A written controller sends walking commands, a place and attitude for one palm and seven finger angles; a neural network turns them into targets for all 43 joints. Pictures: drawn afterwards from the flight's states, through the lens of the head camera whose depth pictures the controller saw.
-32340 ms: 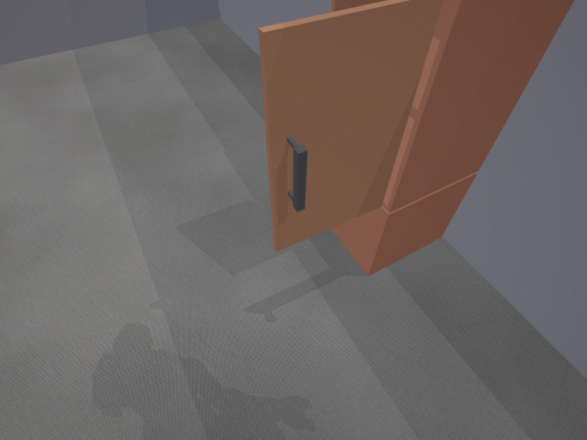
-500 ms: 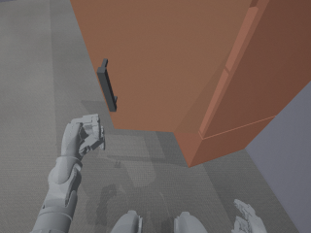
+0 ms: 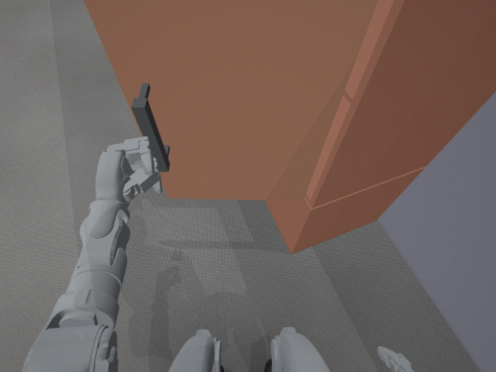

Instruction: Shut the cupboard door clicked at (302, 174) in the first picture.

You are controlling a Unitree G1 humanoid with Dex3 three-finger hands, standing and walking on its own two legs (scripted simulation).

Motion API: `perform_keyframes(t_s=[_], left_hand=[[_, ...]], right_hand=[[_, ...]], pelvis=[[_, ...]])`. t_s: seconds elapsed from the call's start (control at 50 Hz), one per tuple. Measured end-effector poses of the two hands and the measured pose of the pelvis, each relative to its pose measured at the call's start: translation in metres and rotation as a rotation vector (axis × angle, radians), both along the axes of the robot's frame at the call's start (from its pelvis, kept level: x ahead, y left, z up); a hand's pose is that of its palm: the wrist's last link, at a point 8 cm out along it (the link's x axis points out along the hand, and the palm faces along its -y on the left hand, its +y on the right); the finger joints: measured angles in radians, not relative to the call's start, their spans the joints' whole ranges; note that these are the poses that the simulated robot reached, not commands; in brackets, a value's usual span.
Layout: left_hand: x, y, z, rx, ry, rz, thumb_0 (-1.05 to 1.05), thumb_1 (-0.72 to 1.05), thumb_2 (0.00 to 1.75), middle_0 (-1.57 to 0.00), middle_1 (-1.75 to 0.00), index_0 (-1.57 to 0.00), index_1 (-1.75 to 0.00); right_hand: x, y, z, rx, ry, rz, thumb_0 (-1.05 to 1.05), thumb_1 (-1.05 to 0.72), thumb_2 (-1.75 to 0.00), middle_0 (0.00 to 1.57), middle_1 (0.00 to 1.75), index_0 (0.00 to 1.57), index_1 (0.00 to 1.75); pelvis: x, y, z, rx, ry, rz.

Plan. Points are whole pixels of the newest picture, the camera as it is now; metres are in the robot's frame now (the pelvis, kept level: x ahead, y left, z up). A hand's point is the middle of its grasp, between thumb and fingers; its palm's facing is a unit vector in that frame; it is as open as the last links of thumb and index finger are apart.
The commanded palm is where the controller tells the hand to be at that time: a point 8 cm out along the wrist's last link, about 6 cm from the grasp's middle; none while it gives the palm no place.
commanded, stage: bring the fist close to the handle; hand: left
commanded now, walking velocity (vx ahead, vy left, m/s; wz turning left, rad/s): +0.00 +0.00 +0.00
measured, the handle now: (155, 131) +0.51 +0.17 +0.04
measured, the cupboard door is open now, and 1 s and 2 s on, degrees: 67 60 41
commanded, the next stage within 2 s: push the door shut along its arc in 0.22 s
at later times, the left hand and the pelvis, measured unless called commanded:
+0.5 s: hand (150, 174) +0.42 +0.16 +0.04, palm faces -0.04 -1.00 -0.02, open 3.1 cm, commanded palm +0.41 +0.21 +0.05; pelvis +0.00 +0.01 +0.00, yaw +0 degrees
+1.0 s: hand (157, 147) +0.47 +0.16 +0.05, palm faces -0.17 -0.99 -0.04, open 3.5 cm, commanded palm +0.48 +0.18 +0.05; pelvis -0.01 +0.01 -0.01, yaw +1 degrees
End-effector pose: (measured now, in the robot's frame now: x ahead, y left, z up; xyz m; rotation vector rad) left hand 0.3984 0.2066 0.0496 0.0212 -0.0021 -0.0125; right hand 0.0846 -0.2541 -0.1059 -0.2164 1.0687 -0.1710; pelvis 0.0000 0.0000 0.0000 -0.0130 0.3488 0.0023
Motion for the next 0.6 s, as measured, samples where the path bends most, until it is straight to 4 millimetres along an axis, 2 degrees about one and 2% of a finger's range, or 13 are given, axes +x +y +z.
perform_keyframes(t_s=[0.18,0.4,0.5,0.6], left_hand=[[-0.008,0.009,-0.005,0.002,-0.002,0.015,0.02,0.9,0.9,-1.3,-1.5,-1.3,-1.5],[-0.006,0.009,-0.003,-0.006,-0.01,-0.009,0.02,0.9,0.9,-1.3,-1.5,-1.31,-1.5],[0.004,0.01,-0.005,0.004,0.008,-0.032,0.02,0.9,0.9,-1.3,-1.5,-1.31,-1.5],[0.023,0.01,-0.001,0.005,-0.003,-0.062,0.02,0.9,0.91,-1.3,-1.5,-1.31,-1.5]], right_hand=[[-0.014,0.0,0.001,-0.002,0.05,-0.02,0.0,-0.91,-0.9,0.2,0.3,0.2,0.3],[0.005,0.005,0.004,-0.011,0.004,0.006,0.0,-0.91,-0.9,0.2,0.3,0.2,0.3],[0.012,0.007,0.004,-0.02,-0.015,0.018,0.0,-0.91,-0.9,0.2,0.3,0.2,0.3],[0.008,0.006,0.0,-0.028,-0.003,0.016,0.0,-0.91,-0.9,0.2,0.3,0.2,0.3]], pelvis=[[0.002,0.002,0.002,-0.001,-0.001,-0.004],[0.001,0.006,0.002,-0.009,-0.005,0.006],[-0.001,0.007,-0.001,-0.012,-0.002,0.01],[-0.003,0.008,-0.005,-0.018,0.012,0.016]])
